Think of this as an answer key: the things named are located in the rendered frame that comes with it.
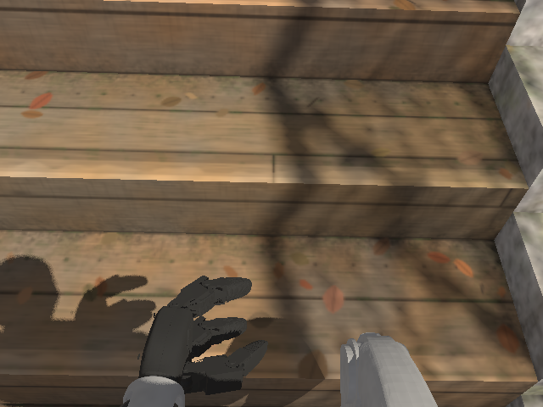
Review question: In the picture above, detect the left robot forearm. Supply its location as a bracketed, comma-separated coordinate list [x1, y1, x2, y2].
[120, 376, 185, 407]

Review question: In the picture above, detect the robot left hand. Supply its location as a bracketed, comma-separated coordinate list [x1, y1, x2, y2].
[137, 276, 268, 395]

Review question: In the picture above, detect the right robot thigh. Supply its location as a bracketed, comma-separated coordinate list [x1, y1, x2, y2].
[340, 336, 438, 407]

